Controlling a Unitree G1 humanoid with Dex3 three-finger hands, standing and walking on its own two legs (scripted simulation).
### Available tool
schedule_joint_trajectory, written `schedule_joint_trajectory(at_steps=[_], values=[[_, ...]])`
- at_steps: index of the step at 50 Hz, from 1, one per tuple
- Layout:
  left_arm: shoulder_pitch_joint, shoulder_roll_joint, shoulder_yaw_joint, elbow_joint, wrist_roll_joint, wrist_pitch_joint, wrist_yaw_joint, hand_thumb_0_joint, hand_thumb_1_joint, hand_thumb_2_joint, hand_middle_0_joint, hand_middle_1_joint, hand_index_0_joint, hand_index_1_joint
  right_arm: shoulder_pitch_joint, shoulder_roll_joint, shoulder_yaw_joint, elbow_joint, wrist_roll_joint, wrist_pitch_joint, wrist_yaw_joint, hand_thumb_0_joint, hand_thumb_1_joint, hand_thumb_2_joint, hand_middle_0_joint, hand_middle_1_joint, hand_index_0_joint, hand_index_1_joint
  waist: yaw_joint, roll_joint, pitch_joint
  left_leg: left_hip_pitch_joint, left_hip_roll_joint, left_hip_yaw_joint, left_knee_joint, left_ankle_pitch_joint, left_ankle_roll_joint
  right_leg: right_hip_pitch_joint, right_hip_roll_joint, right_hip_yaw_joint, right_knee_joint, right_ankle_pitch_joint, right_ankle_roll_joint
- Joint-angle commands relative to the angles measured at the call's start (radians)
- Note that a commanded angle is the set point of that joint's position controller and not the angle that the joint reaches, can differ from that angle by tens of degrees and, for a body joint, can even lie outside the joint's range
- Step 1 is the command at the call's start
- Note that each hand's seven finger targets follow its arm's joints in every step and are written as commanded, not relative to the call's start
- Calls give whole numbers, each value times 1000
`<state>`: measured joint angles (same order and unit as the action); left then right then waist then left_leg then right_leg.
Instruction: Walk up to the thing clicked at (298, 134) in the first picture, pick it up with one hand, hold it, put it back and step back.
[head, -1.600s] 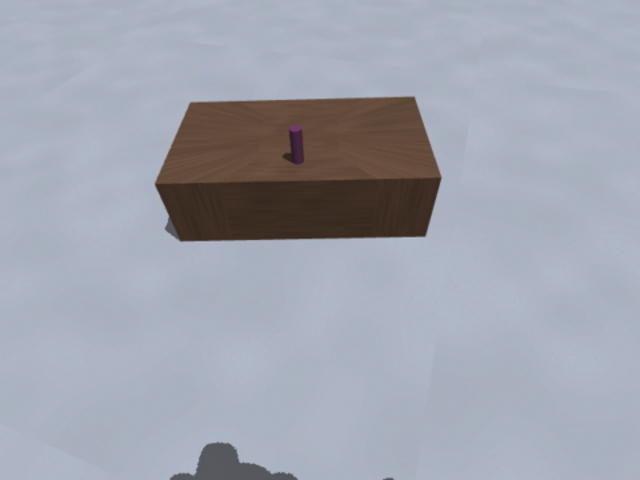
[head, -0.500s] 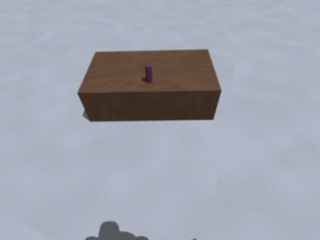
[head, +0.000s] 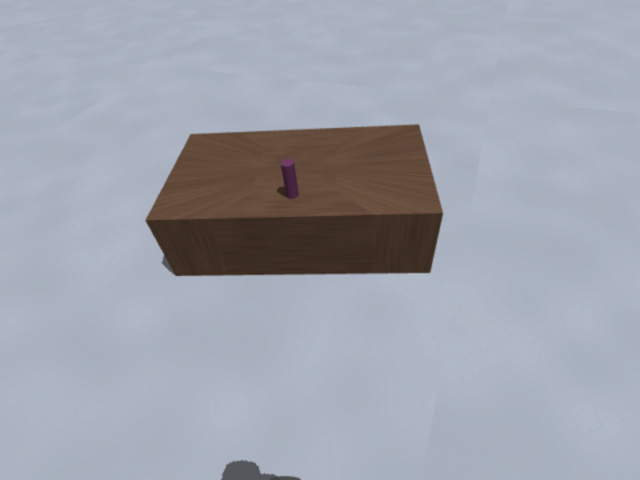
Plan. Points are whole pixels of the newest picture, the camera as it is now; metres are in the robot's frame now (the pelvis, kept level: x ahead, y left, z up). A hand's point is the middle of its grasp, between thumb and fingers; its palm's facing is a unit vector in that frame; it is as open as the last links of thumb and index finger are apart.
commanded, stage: walk up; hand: left
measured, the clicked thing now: (290, 179) +1.17 +0.21 -0.37
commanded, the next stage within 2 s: none
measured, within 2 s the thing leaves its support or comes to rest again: neither
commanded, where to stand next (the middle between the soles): +0.76 -0.02 m, yaw +3 degrees
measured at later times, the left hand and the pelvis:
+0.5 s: hand (192, 396) +0.29 +0.27 -0.15, palm faces -0.02 -0.94 -0.34, open 7.4 cm; pelvis +0.24 -0.01 +0.00, yaw +1 degrees
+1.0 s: hand (245, 314) +0.43 +0.20 -0.13, palm faces +0.03 -0.92 -0.39, open 7.4 cm; pelvis +0.43 -0.08 +0.00, yaw +2 degrees
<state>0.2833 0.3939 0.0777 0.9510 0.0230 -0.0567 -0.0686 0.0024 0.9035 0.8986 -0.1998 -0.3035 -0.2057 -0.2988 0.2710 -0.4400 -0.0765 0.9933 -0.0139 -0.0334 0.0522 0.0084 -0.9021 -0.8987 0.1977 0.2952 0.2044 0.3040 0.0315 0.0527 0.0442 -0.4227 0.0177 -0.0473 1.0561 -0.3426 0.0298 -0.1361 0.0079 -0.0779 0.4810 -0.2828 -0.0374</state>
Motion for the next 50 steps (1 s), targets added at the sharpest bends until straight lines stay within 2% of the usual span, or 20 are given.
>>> schedule_joint_trajectory(at_steps=[1, 4, 9, 13, 14, 15, 16, 19, 22, 27, 31, 33, 34, 35, 36, 37, 40, 42, 47, 50], values=[[-60, 262, 63, -104, -16, -48, 28, 0, 900, 900, -200, -300, -200, -300, 14, -168, -45, -88, 1, -26, 8, 0, -900, -900, 200, 300, 200, 300, -26, -145, 124, -143, 51, -64, -94, 113, -26, -48, -252, 253, -344, -104, -154], [-22, 267, 65, -122, -13, -51, 29, 0, 900, 900, -200, -300, -200, -300, -69, -166, -45, -136, -5, -24, 18, 0, -900, -900, 200, 300, 200, 300, 2, -118, 141, -165, 54, -29, -241, 146, -40, -5, -242, 192, -338, -40, -150], [43, 262, 59, -124, -8, -37, 28, 0, 900, 900, -200, -300, -200, -300, -181, -121, -37, -205, -8, -41, 20, 0, -900, -900, 200, 300, 200, 300, 41, -137, 62, -36, 45, 97, -485, 213, -9, 115, -230, 98, -193, 402, -123], [74, 231, 35, -153, -22, -21, 40, 0, 900, 900, -200, -300, -200, -300, 101, -178, -77, -144, -30, -53, -10, 0, -900, -900, 200, 300, 200, 300, -97, 31, -124, 438, -22, 131, -573, 178, 68, -35, -144, 20, 278, 511, -81], [129, 178, 16, -166, -34, -20, 45, 0, 900, 900, -200, -300, -200, -300, 207, -245, -102, -142, -45, -54, -18, 0, -900, -900, 200, 300, 200, 300, -135, 184, -204, 643, 134, -101, -599, 69, 140, -254, -74, -7, 523, 306, -36], [173, 147, 18, -168, -41, -17, 46, 0, 900, 900, -200, -300, -200, -300, 243, -300, -116, -167, -42, -56, -30, 0, -900, -900, 200, 300, 200, 300, -139, 250, -270, 792, 385, -584, -672, -8, 239, -492, 91, 46, 688, -240, -3], [136, 266, 38, -155, -37, -7, 62, 0, 900, 900, -200, -300, -200, -300, 195, -313, -124, -180, 0, -56, -31, 0, -900, -900, 200, 300, 200, 300, -135, 154, -276, 742, 453, -700, -738, -64, 324, -511, 9, 179, 798, -288, -29], [72, 231, 28, -146, -34, -19, 47, 0, 900, 900, -200, -300, -200, -300, 70, -220, -75, -221, 19, -57, -41, 0, -900, -900, 200, 300, 200, 300, -79, 21, -77, 445, 316, -270, -733, 321, 205, -439, -51, 232, 746, -130, -11], [127, 194, 26, -130, -30, -7, 28, 0, 900, 900, -200, -300, -200, -300, 24, -195, -58, -234, 20, -71, -37, 0, -900, -900, 200, 300, 200, 300, -23, 45, -4, 249, 246, -56, -733, 437, 194, -331, -85, 155, 614, -83, 18], [18, 181, 32, -172, -12, -10, -10, 0, 900, 900, -200, -300, -200, -300, 3, -242, -67, -262, 4, -83, -25, 0, -900, -900, 200, 300, 200, 300, -44, 130, 70, 135, 230, -3, -782, 166, 201, -280, -127, 76, 257, 41, 33], [103, 213, 64, -120, -6, -17, -12, 0, 900, 900, -200, -300, -200, -300, -64, -240, -64, -277, 9, -69, -17, 0, -900, -900, 200, 300, 200, 300, 28, 79, -9, -6, 209, -1, -669, -114, 156, -8, -86, 18, 179, 173, 19], [180, 266, 91, -93, 2, -26, -3, 0, 900, 900, -200, -300, -200, -300, -33, -183, -44, -272, -2, -60, -17, 0, -900, -900, 200, 300, 200, 300, 69, -74, -49, -99, 143, 42, -436, -119, 112, 163, -57, 36, 161, 62, 9], [239, 315, 110, -91, 8, -36, 9, 0, 900, 900, -200, -300, -200, -300, 23, -124, -22, -267, -3, -56, -16, 0, -900, -900, 200, 300, 200, 300, 105, -284, -60, -187, 57, 120, -152, -84, 78, 233, -115, 165, 19, -179, -19], [251, 378, 115, -123, 8, -49, 23, 0, 900, 900, -200, -300, -200, -300, 60, -76, -4, -276, 5, -52, -18, 0, -900, -900, 200, 300, 200, 300, 95, -431, -39, -282, -58, 103, 110, -204, 25, 181, -353, 586, -193, -327, -99], [196, 394, 105, -142, -6, -47, 22, 0, 900, 900, -200, -300, -200, -300, 27, -179, -32, -269, 2, -44, -27, 0, -900, -900, 200, 300, 200, 300, 83, -328, -5, -298, -30, 37, 196, -212, 9, 105, -440, 766, -273, -349, -197], [125, 395, 100, -161, -17, -44, 25, 0, 900, 900, -200, -300, -200, -300, 35, -207, -41, -248, -1, -43, -34, 0, -900, -900, 200, 300, 200, 300, 48, -288, 35, -282, 21, -10, 199, -177, 6, 27, -452, 785, -284, -341, -218], [51, 303, 73, -163, -27, -49, 41, 0, 900, 900, -200, -300, -200, -300, 73, -190, -36, -184, 28, -38, -24, 0, -900, -900, 200, 300, 200, 300, -9, -206, 54, -190, 62, -44, 104, -14, 10, -54, -305, 411, -227, -40, -140], [35, 288, 63, -166, -24, -55, 42, 0, 900, 900, -200, -300, -200, -300, 103, -177, -41, -172, 20, -28, -12, 0, -900, -900, 200, 300, 200, 300, -23, -218, 38, -108, 59, -16, 41, 52, 1, -114, -259, 299, -226, 2, -144], [85, 276, 60, -181, -18, -65, 43, 0, 900, 900, -200, -300, -200, -300, 5, -150, -41, -206, -1, -19, 9, 0, -900, -900, 200, 300, 200, 300, 6, -168, 29, -162, 68, 21, -192, 103, -29, -26, -269, 211, -241, 26, -178], [155, 283, 61, -172, -14, -63, 44, 0, 900, 900, -200, -300, -200, -300, -92, -124, -31, -247, -10, -31, 14, 0, -900, -900, 200, 300, 200, 300, 47, -159, 10, -153, 66, 46, -348, 124, -21, 66, -277, 182, -168, 250, -172]])
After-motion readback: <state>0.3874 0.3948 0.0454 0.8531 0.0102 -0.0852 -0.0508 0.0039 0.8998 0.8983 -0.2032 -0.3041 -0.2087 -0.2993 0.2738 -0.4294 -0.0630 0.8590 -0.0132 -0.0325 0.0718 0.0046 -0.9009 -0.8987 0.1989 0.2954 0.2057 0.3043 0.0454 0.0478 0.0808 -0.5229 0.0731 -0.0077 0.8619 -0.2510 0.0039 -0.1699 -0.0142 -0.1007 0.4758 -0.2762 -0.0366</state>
